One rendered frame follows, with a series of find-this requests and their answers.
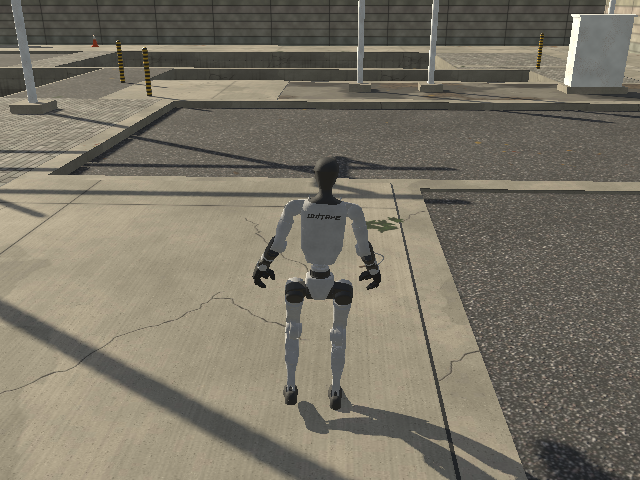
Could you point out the robot left hand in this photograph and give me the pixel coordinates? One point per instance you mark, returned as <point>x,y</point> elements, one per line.
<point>257,274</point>

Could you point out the robot right forearm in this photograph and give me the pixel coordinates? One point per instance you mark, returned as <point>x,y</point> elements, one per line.
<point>370,262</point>

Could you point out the left robot upper arm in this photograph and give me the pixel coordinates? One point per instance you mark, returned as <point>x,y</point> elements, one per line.
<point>292,208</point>

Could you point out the robot right hand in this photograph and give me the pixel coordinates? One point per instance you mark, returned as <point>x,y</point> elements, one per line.
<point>366,275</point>

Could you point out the robot left forearm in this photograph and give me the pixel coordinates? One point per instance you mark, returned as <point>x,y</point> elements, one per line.
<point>267,257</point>

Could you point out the robot right shin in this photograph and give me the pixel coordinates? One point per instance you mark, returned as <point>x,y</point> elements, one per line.
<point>337,363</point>

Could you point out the robot head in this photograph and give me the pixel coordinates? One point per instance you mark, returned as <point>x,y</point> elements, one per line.
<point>326,172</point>

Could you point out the right robot upper arm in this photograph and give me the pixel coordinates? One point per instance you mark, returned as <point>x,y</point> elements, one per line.
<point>355,213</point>

